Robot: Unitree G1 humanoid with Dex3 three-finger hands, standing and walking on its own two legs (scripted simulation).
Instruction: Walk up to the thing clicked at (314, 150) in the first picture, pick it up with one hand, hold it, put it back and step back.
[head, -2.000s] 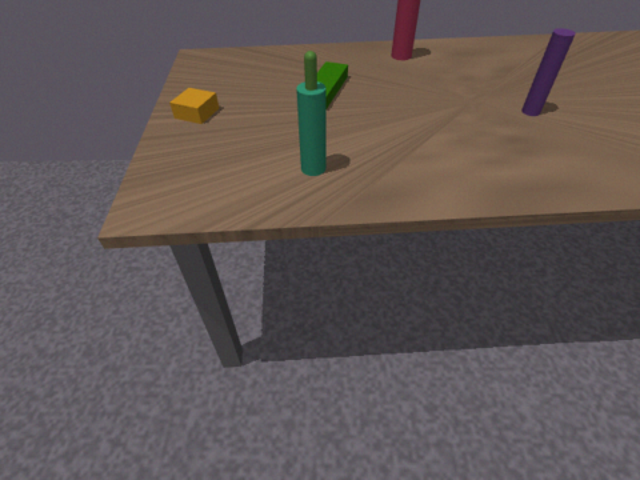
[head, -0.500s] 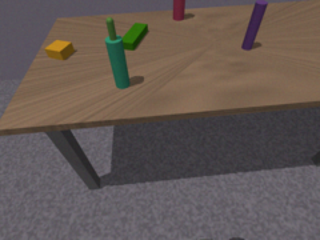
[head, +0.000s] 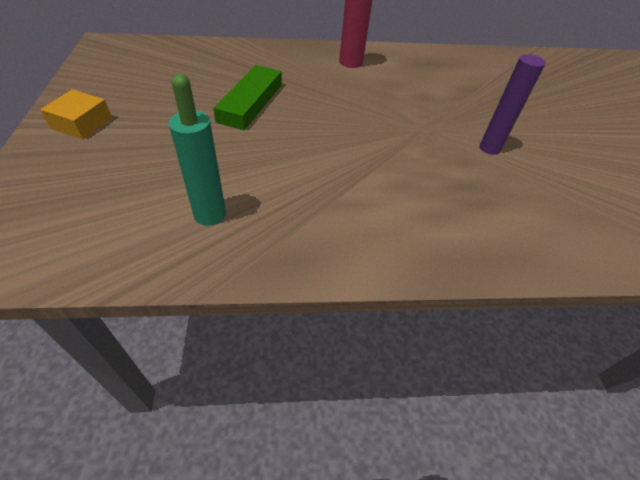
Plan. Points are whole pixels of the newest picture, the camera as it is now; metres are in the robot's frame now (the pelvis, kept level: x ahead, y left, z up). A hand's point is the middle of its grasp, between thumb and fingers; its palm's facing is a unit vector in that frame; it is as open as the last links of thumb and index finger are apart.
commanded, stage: walk up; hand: left
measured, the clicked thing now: (197, 156) +0.55 +0.19 +0.09
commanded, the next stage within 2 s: stand in 1.86 s
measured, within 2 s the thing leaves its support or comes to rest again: neither
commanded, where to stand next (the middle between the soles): +0.07 -0.01 m, yaw +2 degrees
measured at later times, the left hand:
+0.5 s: hand out of the picture +0.10 +0.26 -0.14, palm faces +0.03 -0.88 -0.47, open 7.3 cm
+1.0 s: hand out of the picture +0.07 +0.26 -0.14, palm faces +0.05 -0.93 -0.36, open 7.3 cm
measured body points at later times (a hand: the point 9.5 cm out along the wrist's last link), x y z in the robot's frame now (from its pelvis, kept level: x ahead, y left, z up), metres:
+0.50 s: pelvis +0.02 -0.03 -0.02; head +0.07 -0.04 +0.43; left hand +0.10 +0.31 -0.11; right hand +0.13 -0.34 -0.14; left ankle +0.01 +0.11 -0.73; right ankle +0.06 -0.18 -0.73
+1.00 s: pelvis +0.01 -0.01 +0.01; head +0.02 -0.01 +0.46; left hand +0.06 +0.30 -0.12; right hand +0.12 -0.30 -0.12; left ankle +0.01 +0.11 -0.73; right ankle +0.03 -0.15 -0.73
